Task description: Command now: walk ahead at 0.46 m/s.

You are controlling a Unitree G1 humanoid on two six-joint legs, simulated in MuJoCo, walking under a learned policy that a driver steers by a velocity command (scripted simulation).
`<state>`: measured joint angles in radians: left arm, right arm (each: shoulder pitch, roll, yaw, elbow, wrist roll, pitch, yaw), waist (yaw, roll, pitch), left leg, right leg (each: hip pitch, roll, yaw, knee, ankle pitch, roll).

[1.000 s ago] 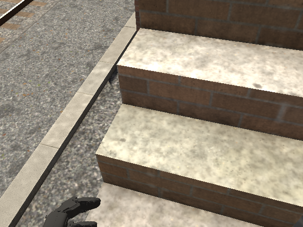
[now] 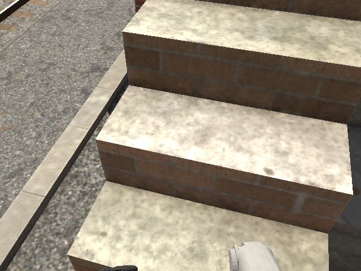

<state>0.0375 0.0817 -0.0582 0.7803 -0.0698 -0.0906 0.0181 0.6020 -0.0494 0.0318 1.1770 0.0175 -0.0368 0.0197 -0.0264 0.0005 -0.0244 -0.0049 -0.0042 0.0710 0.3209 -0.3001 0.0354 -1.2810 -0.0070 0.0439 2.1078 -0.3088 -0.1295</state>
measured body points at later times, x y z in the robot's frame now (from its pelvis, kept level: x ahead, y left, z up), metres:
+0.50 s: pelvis +0.17 -0.03 +0.19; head +0.13 -0.05 +0.64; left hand +0.11 +0.14 +0.03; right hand +0.35 -0.20 +0.09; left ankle +0.23 +0.09 -0.32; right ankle +0.17 -0.13 -0.55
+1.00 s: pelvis +0.34 -0.02 +0.21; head +0.34 +0.00 +0.66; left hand +0.61 +0.15 +0.17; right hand +0.19 -0.21 +0.08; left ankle +0.23 +0.10 -0.54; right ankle +0.44 -0.14 -0.27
